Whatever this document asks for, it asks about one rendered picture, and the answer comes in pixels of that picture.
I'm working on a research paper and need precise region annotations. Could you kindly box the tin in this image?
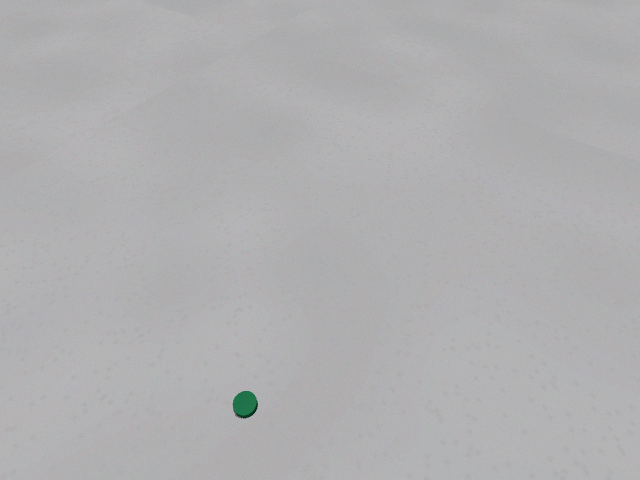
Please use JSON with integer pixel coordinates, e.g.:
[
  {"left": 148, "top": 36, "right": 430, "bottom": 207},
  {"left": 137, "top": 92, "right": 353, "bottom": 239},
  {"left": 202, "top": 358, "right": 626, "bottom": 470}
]
[{"left": 233, "top": 391, "right": 258, "bottom": 418}]

